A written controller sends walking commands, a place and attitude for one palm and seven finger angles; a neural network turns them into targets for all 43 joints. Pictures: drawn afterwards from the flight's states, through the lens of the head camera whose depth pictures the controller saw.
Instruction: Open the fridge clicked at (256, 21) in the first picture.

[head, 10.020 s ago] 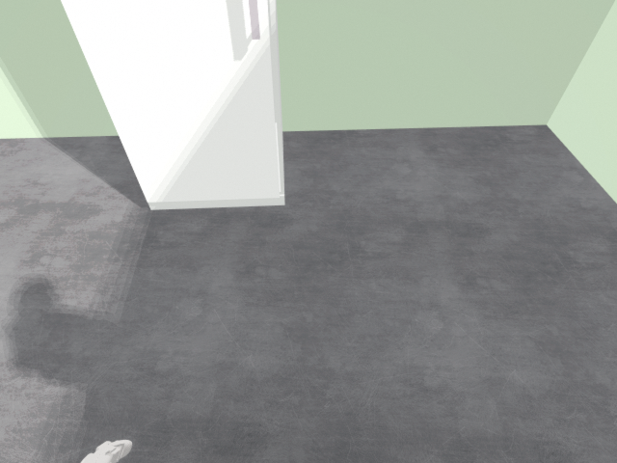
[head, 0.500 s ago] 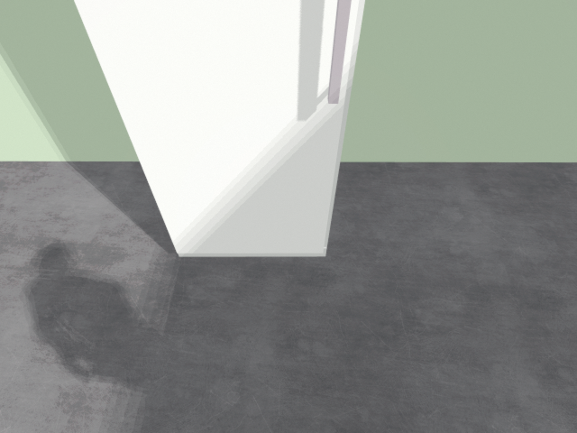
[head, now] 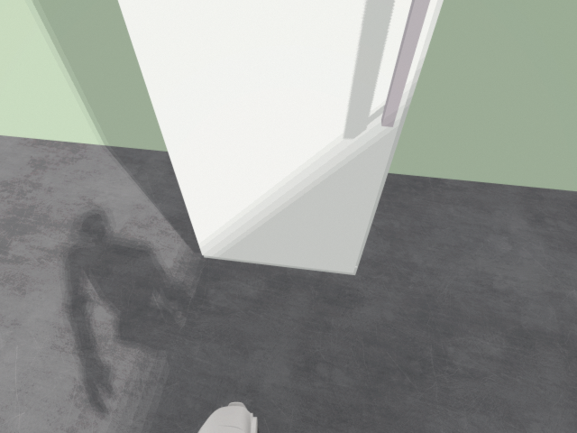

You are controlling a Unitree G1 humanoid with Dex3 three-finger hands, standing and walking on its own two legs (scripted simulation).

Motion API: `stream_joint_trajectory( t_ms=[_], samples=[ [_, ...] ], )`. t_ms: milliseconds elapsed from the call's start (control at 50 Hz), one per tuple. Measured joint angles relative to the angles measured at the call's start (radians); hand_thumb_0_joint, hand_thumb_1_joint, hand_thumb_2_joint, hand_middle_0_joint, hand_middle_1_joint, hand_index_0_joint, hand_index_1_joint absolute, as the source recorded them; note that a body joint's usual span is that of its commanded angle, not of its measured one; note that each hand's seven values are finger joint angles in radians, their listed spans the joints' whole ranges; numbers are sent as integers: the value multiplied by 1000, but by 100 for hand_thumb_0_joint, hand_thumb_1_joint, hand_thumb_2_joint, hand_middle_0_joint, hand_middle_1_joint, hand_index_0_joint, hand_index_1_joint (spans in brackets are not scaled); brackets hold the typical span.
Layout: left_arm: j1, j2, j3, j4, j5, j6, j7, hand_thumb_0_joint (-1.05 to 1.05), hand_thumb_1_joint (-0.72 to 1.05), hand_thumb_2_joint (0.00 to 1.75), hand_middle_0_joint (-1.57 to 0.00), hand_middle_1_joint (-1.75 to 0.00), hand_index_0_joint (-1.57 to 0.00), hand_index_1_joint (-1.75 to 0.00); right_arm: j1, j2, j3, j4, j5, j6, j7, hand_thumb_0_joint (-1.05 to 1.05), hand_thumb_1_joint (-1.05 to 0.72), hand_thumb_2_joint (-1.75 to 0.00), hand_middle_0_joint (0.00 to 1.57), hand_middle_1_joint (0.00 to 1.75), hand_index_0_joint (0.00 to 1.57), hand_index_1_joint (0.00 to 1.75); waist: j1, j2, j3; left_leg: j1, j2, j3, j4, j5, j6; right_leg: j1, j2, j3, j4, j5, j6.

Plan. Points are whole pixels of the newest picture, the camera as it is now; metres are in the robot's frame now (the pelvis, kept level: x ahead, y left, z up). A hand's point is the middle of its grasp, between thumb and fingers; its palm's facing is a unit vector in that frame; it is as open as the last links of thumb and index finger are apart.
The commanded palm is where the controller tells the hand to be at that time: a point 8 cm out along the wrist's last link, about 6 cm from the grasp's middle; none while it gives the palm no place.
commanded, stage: take the last steps up to it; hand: right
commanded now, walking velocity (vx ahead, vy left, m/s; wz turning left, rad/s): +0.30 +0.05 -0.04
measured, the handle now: (415, 10) +0.73 -0.12 +0.24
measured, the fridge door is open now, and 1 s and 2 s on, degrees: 0 0 0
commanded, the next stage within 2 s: come to a stop and stand still in 0.50 s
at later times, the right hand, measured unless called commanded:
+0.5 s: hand out of the picture +0.13 -0.15 -0.19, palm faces +0.15 +0.98 -0.16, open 7.4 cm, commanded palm none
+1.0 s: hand (388, 361) +0.28 -0.14 -0.17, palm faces +0.10 +0.96 -0.25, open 7.4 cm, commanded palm none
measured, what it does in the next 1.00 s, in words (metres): walks ahead: left foot, then right foot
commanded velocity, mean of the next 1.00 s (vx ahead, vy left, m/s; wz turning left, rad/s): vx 0.06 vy -0.02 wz -0.03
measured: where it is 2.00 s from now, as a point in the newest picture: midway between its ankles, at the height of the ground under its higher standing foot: outside the picture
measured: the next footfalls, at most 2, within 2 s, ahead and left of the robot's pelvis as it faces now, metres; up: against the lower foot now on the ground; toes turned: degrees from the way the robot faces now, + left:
left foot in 0.04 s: +0.15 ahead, +0.13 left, +0.00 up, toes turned +8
right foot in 0.48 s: +0.28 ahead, -0.09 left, +0.00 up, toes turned -11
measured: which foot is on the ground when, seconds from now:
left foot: up 0.00-0.02, down 0.04-0.48, up 0.50-0.80, down 0.82-1.00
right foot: down 0.00-0.06, up 0.08-0.46, down 0.48-0.86, up 0.88-1.00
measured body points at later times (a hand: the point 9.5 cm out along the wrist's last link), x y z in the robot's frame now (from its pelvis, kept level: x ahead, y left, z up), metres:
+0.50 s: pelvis +0.17 +0.02 -0.01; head +0.18 +0.00 +0.44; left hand +0.29 +0.24 -0.14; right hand +0.13 -0.21 -0.18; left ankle +0.12 +0.13 -0.73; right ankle +0.24 -0.08 -0.74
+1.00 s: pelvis +0.23 +0.05 +0.00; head +0.27 +0.07 +0.44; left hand +0.27 +0.27 -0.17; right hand +0.28 -0.19 -0.15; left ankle +0.31 +0.16 -0.73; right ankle +0.19 -0.07 -0.68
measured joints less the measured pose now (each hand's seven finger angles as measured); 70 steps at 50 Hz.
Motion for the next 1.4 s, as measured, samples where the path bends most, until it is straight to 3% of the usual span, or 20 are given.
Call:
stream_joint_trajectory(
  t_ms=[40, 60, 100, 140, 180, 300, 400, 480, 560, 620, 700, 800, 820, 880, 940, 1020, 1100, 1180, 1280, 1400],
  samples=[
    [18, 5, 4, 12, -3, 3, -2, 1, 91, 90, -20, -30, -21, -30, -25, 1, 3, -17, -1, -27, 2, 1, -91, -90, 20, 30, 19, 29, 4, -10, 3, 75, -23, 21, -111, 25, 22, -18, -23, 4, 94, -66, 17],
    [21, 5, 5, 20, -9, 6, -6, 1, 91, 90, -20, -30, -21, -30, -36, -1, 2, -25, -4, -48, 0, 1, -91, -90, 20, 30, 19, 29, -2, -8, 6, 87, -25, 27, -126, 100, 37, -61, -34, 5, 209, -101, 11],
    [-6, 16, 8, 26, -20, 25, -11, 1, 91, 90, -20, -30, -21, -30, -49, 9, 4, -34, 1, -78, -10, 0, -91, -90, 20, 30, 19, 29, -10, -20, 22, 90, -36, 43, -61, 57, 60, -199, -35, 58, 550, -144, -19],
    [-42, 31, 17, 15, -21, 39, -15, 1, 91, 90, -20, -30, -21, -30, -36, 21, 8, -35, 4, -80, -18, 0, -91, -90, 20, 30, 20, 29, -20, -25, 18, 128, -46, 52, -72, 5, 69, -333, -30, 75, 797, -100, -39],
    [-88, 49, 25, -11, -13, 44, -19, 1, 91, 90, -20, -29, -20, -30, -9, 34, 13, -24, 2, -73, -29, 0, -91, -90, 20, 30, 20, 29, -25, -28, 4, 175, -56, 57, -128, 8, 66, -442, -41, 63, 883, -25, -40],
    [-208, 70, 34, -110, -4, 39, -29, 1, 91, 90, -20, -29, -20, -30, 76, 10, 3, 14, -3, -68, -47, -2, -94, -89, 20, 30, 20, 29, -35, -28, -46, 293, -83, 78, -273, 22, 70, -584, -76, 24, 676, 92, -8],
    [-282, 64, 25, -142, -6, 22, -43, 1, 91, 90, -20, -29, -20, -30, 135, 6, 10, 48, -6, -71, -37, -1, -93, -90, 20, 30, 20, 29, -71, -18, -49, 362, -91, 88, -293, -22, 56, -535, -69, 3, 416, 120, -4],
    [-312, 57, 11, -148, -6, -2, -44, 0, 91, 90, -20, -29, -20, -30, 192, 11, 12, 72, -1, -62, -36, 0, -92, -90, 20, 30, 20, 29, -94, -5, -43, 387, -75, 89, -205, -117, 27, -421, -43, -23, 232, 199, -21],
    [-320, 33, -4, -149, -2, -19, -30, 0, 91, 90, -20, -29, -20, -30, 203, 17, 16, 94, 0, -26, -35, 0, -91, -90, 20, 30, 20, 29, -97, 26, -22, 231, -43, 11, 200, -264, 27, -383, -16, -58, 266, 138, -71],
    [-296, 30, 12, -146, -15, -25, -6, -1, 94, 90, -20, -29, -21, -30, 185, 24, 14, 90, -5, -20, -28, 1, -91, -90, 20, 30, 19, 29, -86, 22, -19, 112, -24, -14, 350, -212, 16, -327, -3, -66, 189, 151, -66],
    [-263, 50, 5, -112, -13, -11, 3, -2, 96, 90, -20, -30, -21, -30, 146, 30, 16, 62, -2, -15, -39, 1, -91, -90, 20, 30, 19, 29, -78, 19, -20, 59, 2, -31, 235, -116, -12, -268, 9, -65, 104, 174, -63],
    [-239, 35, 1, -64, -17, 29, 2, -1, 94, 90, -20, -29, -21, -30, 99, 19, 23, 35, -2, -7, -57, 1, -92, -90, 20, 30, 19, 29, -71, 23, -1, 141, 3, -30, -65, 8, -25, -244, 5, -56, 141, 133, -34],
    [-234, 28, 3, -60, -19, 37, 1, 0, 93, 90, -20, -29, -21, -30, 98, 11, 23, 28, -3, -10, -57, 1, -92, -90, 20, 30, 19, 29, -71, 31, 0, 164, 7, -34, -121, 84, -22, -248, 8, -59, 168, 114, -25],
    [-238, 33, 18, -61, -25, 65, -6, 0, 92, 90, -20, -29, -20, -30, 78, 16, 23, 22, -7, -9, -56, 1, -92, -90, 20, 30, 19, 29, -60, -3, 12, 163, -9, -21, -99, 21, 12, -293, -10, -39, 280, 21, -8],
    [-251, 45, 30, -70, -25, 94, -6, 0, 92, 90, -20, -29, -20, -30, 51, 30, 24, 5, -8, -7, -57, 0, -92, -90, 20, 30, 20, 29, -59, -23, 22, 151, -8, -10, -102, 18, 29, -377, 19, 19, 494, -120, -6],
    [-267, 63, 37, -87, -23, 105, -12, 1, 91, 90, -20, -29, -20, -30, 22, 37, 15, -23, -12, -1, -66, 0, -91, -89, 20, 30, 20, 29, -70, -29, 31, 144, 0, -9, -144, 59, 28, -434, 47, 53, 655, -130, 7],
    [-277, 71, 33, -109, -23, 98, -18, 1, 91, 90, -20, -29, -20, -30, 13, 22, 6, -44, -18, 3, -66, 0, -91, -89, 20, 30, 20, 30, -85, -8, 19, 126, 13, -17, -173, 95, 16, -393, 44, 52, 531, -115, 8],
    [-262, 71, 22, -127, -20, 62, -18, 1, 91, 90, -20, -29, -20, -30, 29, -2, 1, -38, -8, 20, -64, 0, -90, -89, 20, 30, 20, 30, -81, 9, -15, 87, 9, -23, -136, 85, -5, -281, 29, 48, 233, 27, -9],
    [-213, 31, -3, -102, -7, 51, -7, 1, 91, 90, -20, -29, -20, -30, 64, -21, -3, 8, -5, 43, -50, 0, -91, -90, 20, 30, 20, 29, -69, 36, -51, 87, -37, -87, 25, -88, -15, -234, 38, 45, 155, 84, -37],
    [-179, 9, -12, -67, -6, 39, 4, 1, 92, 90, -20, -29, -21, -30, 110, -9, 8, 43, -2, 27, -36, 0, -91, -90, 20, 30, 19, 29, -61, 28, -60, 162, -57, -68, 43, -132, -26, -201, 39, 44, 44, 145, -37]
  ],
)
